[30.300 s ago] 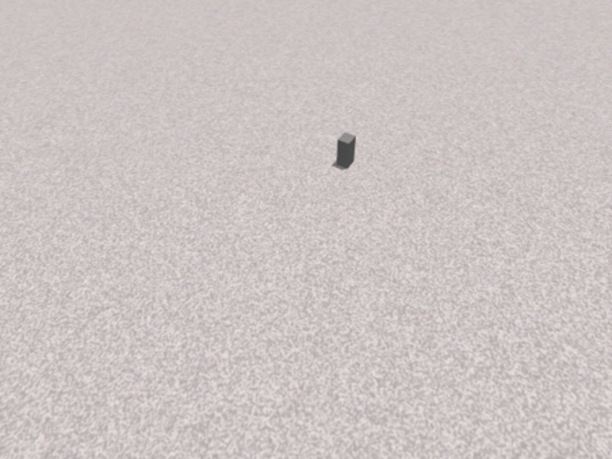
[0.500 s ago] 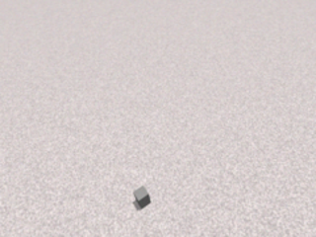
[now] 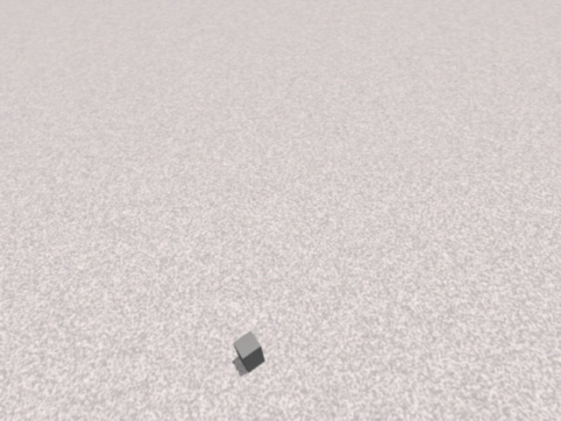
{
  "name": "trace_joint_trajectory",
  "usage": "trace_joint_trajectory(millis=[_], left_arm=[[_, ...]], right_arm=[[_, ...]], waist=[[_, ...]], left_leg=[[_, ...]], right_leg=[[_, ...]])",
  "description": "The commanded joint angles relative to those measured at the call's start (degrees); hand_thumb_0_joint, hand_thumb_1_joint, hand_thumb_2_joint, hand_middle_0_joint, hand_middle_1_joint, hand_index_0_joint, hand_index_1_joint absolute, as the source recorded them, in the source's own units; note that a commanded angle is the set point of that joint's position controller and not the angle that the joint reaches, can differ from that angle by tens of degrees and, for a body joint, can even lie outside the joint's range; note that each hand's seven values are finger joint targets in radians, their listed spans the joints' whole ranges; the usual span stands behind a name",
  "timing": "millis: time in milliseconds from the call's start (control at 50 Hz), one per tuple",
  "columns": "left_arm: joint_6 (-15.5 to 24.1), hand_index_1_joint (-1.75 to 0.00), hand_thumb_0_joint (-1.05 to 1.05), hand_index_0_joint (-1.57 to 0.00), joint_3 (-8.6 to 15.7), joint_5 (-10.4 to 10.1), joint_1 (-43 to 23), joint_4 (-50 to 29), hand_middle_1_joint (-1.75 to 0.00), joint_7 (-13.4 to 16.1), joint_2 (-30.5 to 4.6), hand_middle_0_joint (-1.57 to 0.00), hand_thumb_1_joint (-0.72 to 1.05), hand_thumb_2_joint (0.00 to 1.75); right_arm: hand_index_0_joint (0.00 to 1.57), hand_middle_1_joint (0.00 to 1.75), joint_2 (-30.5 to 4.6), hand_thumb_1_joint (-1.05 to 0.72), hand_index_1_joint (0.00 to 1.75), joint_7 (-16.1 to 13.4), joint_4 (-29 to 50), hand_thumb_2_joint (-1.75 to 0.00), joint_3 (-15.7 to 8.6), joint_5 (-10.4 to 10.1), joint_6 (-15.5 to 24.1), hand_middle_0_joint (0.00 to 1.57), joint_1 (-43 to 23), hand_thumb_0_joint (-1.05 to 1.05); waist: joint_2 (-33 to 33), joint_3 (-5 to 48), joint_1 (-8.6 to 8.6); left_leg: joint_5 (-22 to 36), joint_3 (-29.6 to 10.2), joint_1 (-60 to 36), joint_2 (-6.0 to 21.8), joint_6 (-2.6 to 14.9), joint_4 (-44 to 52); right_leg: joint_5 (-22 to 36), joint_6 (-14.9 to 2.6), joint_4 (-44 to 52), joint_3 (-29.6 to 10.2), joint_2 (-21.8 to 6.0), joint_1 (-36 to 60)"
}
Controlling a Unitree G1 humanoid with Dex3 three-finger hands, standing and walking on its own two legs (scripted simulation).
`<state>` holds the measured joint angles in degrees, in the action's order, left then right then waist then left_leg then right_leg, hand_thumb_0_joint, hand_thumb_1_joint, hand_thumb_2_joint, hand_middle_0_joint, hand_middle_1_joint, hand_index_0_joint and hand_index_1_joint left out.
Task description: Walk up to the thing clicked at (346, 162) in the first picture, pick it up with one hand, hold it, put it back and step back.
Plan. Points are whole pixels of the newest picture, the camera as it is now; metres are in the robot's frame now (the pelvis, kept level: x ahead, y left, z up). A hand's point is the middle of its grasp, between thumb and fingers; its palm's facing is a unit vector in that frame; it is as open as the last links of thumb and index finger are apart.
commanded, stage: stand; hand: left
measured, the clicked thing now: (249, 352) +0.44 +0.18 -0.71
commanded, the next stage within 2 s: step back in 0.30 s
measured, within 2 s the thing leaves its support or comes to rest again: neither
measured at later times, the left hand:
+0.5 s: hand out of the picture +0.07 +0.28 -0.17, palm faces +0.00 -0.93 -0.37, open 7.4 cm
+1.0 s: hand out of the picture +0.01 +0.31 -0.18, palm faces -0.09 -0.92 -0.39, open 7.4 cm
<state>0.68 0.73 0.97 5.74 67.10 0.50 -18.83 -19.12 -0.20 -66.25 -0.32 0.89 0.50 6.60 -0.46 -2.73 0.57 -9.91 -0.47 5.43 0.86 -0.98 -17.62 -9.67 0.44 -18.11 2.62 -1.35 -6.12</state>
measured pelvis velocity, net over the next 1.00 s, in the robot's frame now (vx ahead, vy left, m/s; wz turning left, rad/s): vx -0.11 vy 0.06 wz -0.07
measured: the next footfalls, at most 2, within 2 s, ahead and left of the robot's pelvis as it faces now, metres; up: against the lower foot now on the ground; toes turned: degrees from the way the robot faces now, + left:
right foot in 1.00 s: -0.09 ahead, -0.06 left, +0.00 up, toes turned +1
left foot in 1.34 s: -0.19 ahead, +0.19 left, +0.00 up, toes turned -4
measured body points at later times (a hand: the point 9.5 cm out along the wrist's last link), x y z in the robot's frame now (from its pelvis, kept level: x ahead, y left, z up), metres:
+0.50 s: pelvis -0.03 +0.02 -0.01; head +0.03 +0.02 +0.43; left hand +0.07 +0.33 -0.14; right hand +0.06 -0.30 -0.14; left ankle -0.03 +0.13 -0.73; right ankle +0.00 -0.12 -0.75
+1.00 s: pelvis -0.11 +0.06 -0.03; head -0.04 +0.05 +0.41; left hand +0.01 +0.36 -0.15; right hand -0.02 -0.25 -0.15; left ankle -0.06 +0.13 -0.75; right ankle -0.13 -0.06 -0.75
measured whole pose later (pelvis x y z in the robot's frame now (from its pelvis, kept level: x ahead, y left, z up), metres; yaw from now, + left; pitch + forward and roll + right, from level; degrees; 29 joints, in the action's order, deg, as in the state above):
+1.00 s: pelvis -0.11 +0.06 -0.03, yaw -4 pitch -2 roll +0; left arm -2.7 3.9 1.2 6.2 51.4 1.2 -21.0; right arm -19.9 -0.9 -49.6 -2.7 0.7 -1.9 5.7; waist 0.3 -12.0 -0.3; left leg -16.5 4.5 19.8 -2.0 4.3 -38.3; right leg -21.7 -0.5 -38.5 -4.3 2.2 -14.5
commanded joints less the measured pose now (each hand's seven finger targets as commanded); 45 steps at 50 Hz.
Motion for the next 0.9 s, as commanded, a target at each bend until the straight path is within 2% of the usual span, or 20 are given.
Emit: trace_joint_trajectory(millis=[0,260,280,360,400,440,480,500,520,540,560,580,600,620,680,720,760,780,840,880], left_arm=[[1.5,-0.30,0.00,-0.20,1.8,-0.3,-1.9,-3.1,-0.30,0.5,-11.8,-0.20,0.90,0.90],[1.2,-0.30,0.00,-0.20,1.9,-0.2,-1.7,-3.5,-0.30,0.3,-11.9,-0.20,0.90,0.90],[0.7,-0.30,0.00,-0.20,4.8,-1.4,-2.1,-5.2,-0.30,0.4,-16.5,-0.20,0.90,0.90],[0.1,-0.30,0.00,-0.20,5.7,-1.4,-1.3,-8.9,-0.30,0.7,-17.0,-0.20,0.90,0.90],[-0.4,-0.30,0.00,-0.20,6.1,-0.7,-4.4,-11.5,-0.30,0.7,-17.8,-0.20,0.90,0.90],[-0.7,-0.30,0.00,-0.20,6.4,0.2,-7.0,-14.3,-0.30,0.8,-18.3,-0.20,0.90,0.90],[-1.1,-0.30,0.00,-0.20,6.3,0.6,-9.3,-16.4,-0.30,0.8,-17.8,-0.20,0.90,0.90],[-1.4,-0.30,0.00,-0.20,6.0,0.5,-9.8,-17.0,-0.30,0.8,-16.9,-0.20,0.90,0.90],[-1.8,-0.30,0.00,-0.20,5.7,0.2,-9.8,-17.4,-0.30,0.7,-15.9,-0.20,0.90,0.90],[-2.4,-0.30,0.00,-0.20,5.2,-0.5,-8.0,-17.9,-0.30,0.6,-14.1,-0.20,0.90,0.90],[-2.9,-0.30,0.00,-0.20,4.8,-1.2,-7.6,-18.5,-0.30,1.0,-11.6,-0.20,0.90,0.90],[-3.6,-0.30,0.00,-0.20,4.9,-0.9,-5.9,-18.0,-0.30,1.5,-11.5,-0.20,0.90,0.90],[-3.8,-0.30,0.00,-0.20,4.7,-0.9,-3.8,-18.1,-0.30,1.8,-11.3,-0.20,0.90,0.90],[-3.9,-0.30,0.00,-0.20,4.6,-0.8,-3.6,-17.8,-0.30,2.1,-11.4,-0.20,0.90,0.90],[-4.0,-0.30,0.00,-0.20,5.0,-1.3,-0.1,-16.9,-0.30,2.3,-13.4,-0.20,0.90,0.90],[-3.7,-0.30,0.00,-0.20,5.2,-0.5,0.3,-17.5,-0.30,2.1,-13.6,-0.20,0.90,0.90],[-3.2,-0.30,0.00,-0.20,5.4,-0.1,-1.2,-18.7,-0.30,1.9,-13.3,-0.20,0.90,0.90],[-2.9,-0.30,0.00,-0.20,5.3,-0.2,-1.7,-19.6,-0.30,1.8,-13.1,-0.20,0.90,0.90],[-2.5,-0.30,0.00,-0.20,5.4,-0.2,-1.6,-20.6,-0.30,1.6,-12.6,-0.20,0.90,0.90],[-2.1,-0.30,0.00,-0.20,5.5,-0.1,0.9,-20.5,-0.30,1.4,-12.1,-0.20,0.90,0.90]], right_arm=[[0.20,0.30,-11.6,-0.90,0.30,-0.7,3.1,-0.90,-1.8,0.0,1.1,0.20,-2.1,0.00],[0.20,0.30,-12.3,-0.90,0.30,-0.7,3.4,-0.90,-1.9,0.0,1.2,0.20,-2.6,0.00],[0.20,0.30,-15.3,-0.90,0.30,-0.2,5.3,-0.90,-3.3,-0.7,0.1,0.20,-4.3,0.00],[0.20,0.30,-13.6,-0.90,0.30,0.0,8.0,-0.90,-3.7,-1.5,-1.0,0.20,-1.4,0.00],[0.20,0.30,-13.1,-0.90,0.30,0.4,8.9,-0.90,-4.4,-1.2,-1.9,0.20,0.2,0.00],[0.20,0.30,-13.0,-0.90,0.30,0.7,9.8,-0.90,-4.8,-0.7,-2.8,0.20,3.1,0.00],[0.20,0.30,-13.0,-0.90,0.30,1.1,10.7,-0.90,-5.1,-0.9,-3.0,0.20,5.6,0.00],[0.20,0.30,-12.9,-0.90,0.30,1.1,10.7,-0.90,-5.2,-1.0,-2.7,0.20,6.3,0.00],[0.20,0.30,-13.3,-0.90,0.30,0.9,11.1,-0.90,-5.5,-0.7,-2.3,0.20,6.2,0.00],[0.20,0.30,-15.7,-0.90,0.30,0.5,12.2,-0.90,-6.1,0.0,-1.9,0.20,4.6,0.00],[0.20,0.30,-19.5,-0.90,0.30,0.2,12.9,-0.90,-7.0,0.7,-1.6,0.20,3.7,0.00],[0.20,0.30,-20.0,-0.90,0.30,-0.1,13.1,-0.90,-7.1,1.4,-1.2,0.20,4.5,0.00],[0.20,0.30,-19.8,-0.90,0.30,-0.5,13.9,-0.90,-7.0,1.2,-1.0,0.20,3.9,0.00],[0.20,0.30,-20.5,-0.90,0.30,-0.7,15.1,-0.90,-7.1,1.2,-1.1,0.20,2.5,0.00],[0.20,0.30,-16.6,-0.90,0.30,-1.6,17.5,-0.90,-6.5,1.5,-1.0,0.20,-3.0,0.00],[0.20,0.30,-15.1,-0.90,0.30,-2.1,18.0,-0.90,-6.4,1.0,-0.8,0.20,-1.0,0.00],[0.20,0.30,-14.4,-0.90,0.30,-2.3,17.9,-0.90,-6.6,0.7,-0.8,0.20,2.3,0.00],[0.20,0.30,-14.3,-0.90,0.30,-2.4,17.9,-0.90,-6.7,0.5,-0.9,0.20,3.8,0.00],[0.20,0.30,-15.3,-0.90,0.30,-2.5,18.3,-0.90,-7.0,0.3,-1.1,0.20,5.0,0.00],[0.20,0.30,-15.7,-0.90,0.30,-2.3,19.3,-0.90,-6.8,0.1,-1.3,0.20,3.2,0.00]], waist=[[0.0,4.1,-0.36],[-0.1,3.2,-0.30],[1.2,-2.7,-0.62],[4.1,4.4,-1.51],[8.2,6.2,-2.04],[11.7,6.8,-2.48],[12.2,6.8,-3.93],[11.1,7.1,-3.98],[8.1,6.6,-3.98],[-1.4,5.7,-3.04],[-10.8,4.2,-2.92],[-8.8,4.8,-2.47],[-7.8,4.5,-1.88],[-10.5,5.7,-2.65],[-9.2,6.8,0.88],[-6.8,8.2,-0.05],[-4.9,8.0,-1.94],[-4.8,7.8,-2.48],[-5.9,7.1,-3.72],[-6.3,8.7,-2.82]], left_leg=[[8.2,-4.4,1.0,6.4,1.54,2.7],[6.4,-4.6,0.5,6.7,1.53,3.2],[15.3,-5.2,5.8,5.3,3.20,-4.0],[11.3,-1.6,5.8,1.3,3.07,-14.5],[-4.0,-0.2,6.5,-2.1,2.70,-22.6],[-17.2,-1.6,7.2,-2.7,3.47,-30.7],[-16.2,-2.9,7.0,-1.3,4.26,-28.5],[-11.3,-2.1,7.0,-1.1,4.22,-23.9],[1.1,-2.8,7.1,0.3,4.33,-17.1],[16.8,-10.3,7.9,6.4,5.46,-8.6],[30.2,-20.2,3.7,12.3,7.28,-4.0],[33.6,-23.0,2.0,14.8,8.83,-4.6],[41.1,-21.0,1.2,15.3,9.35,-6.8],[39.4,-22.6,1.9,15.6,8.15,-5.9],[33.6,-13.5,-2.2,10.7,7.99,-8.7],[32.5,-14.0,-6.0,11.6,10.75,-10.1],[33.2,-14.3,-9.2,12.0,12.04,-10.9],[33.8,-13.6,-10.6,11.4,11.01,-11.3],[34.3,-14.2,-11.2,12.8,12.23,-11.9],[31.7,-13.3,-9.9,12.9,13.29,-13.6]], right_leg=[[8.3,-0.97,2.7,-5.1,-6.8,2.3],[5.3,-1.10,3.1,-5.3,-6.6,0.9],[15.9,-1.85,-1.6,-6.1,-6.4,-2.7],[20.9,-6.98,-2.7,-9.7,-10.8,-1.7],[18.8,-11.10,-1.5,-13.4,-15.6,-4.5],[18.6,-14.50,-3.1,-15.4,-19.4,-8.4],[16.6,-12.85,-6.0,-12.4,-18.0,-9.9],[16.5,-10.96,-9.4,-10.2,-15.8,-8.7],[13.7,-8.42,-13.7,-7.9,-12.4,-8.5],[7.6,-4.69,-22.3,-4.1,-5.3,-9.6],[-10.1,-2.37,-30.7,-4.1,4.6,-18.1],[-25.0,-2.34,-36.5,-10.2,6.5,-20.5],[-26.8,-2.39,-40.6,-11.6,6.5,-21.6],[-26.5,-2.34,-43.7,-14.1,7.6,-22.0],[-18.8,-2.02,-47.7,-14.9,7.0,-23.5],[-18.2,-0.86,-48.3,-13.0,6.7,-24.0],[-18.8,0.19,-44.1,-12.1,5.9,-24.2],[-18.4,0.36,-41.0,-11.4,5.7,-24.7],[-19.1,0.40,-33.0,-9.8,4.3,-22.4],[-17.3,-0.27,-25.4,-7.4,2.7,-18.6]])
